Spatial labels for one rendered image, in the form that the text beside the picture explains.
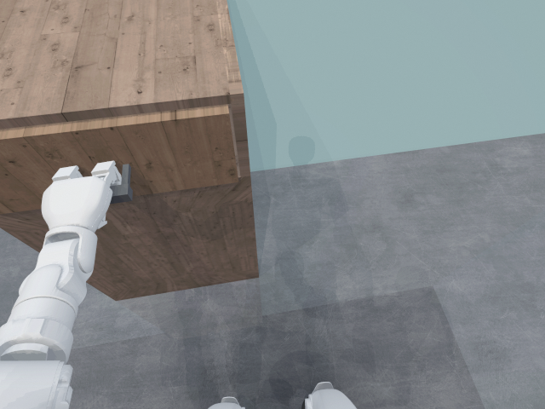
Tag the drawer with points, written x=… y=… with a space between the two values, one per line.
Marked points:
x=167 y=151

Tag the left robot hand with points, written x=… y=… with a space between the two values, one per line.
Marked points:
x=74 y=200

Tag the left robot shin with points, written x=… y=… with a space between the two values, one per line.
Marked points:
x=229 y=400

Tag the cabinet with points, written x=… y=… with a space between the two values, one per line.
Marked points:
x=70 y=60

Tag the robot right thigh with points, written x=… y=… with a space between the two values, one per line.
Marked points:
x=328 y=399

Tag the robot left upper arm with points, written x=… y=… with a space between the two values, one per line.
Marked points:
x=35 y=384

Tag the left robot forearm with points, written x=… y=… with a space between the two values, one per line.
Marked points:
x=42 y=318

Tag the handle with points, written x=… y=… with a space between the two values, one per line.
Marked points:
x=122 y=193

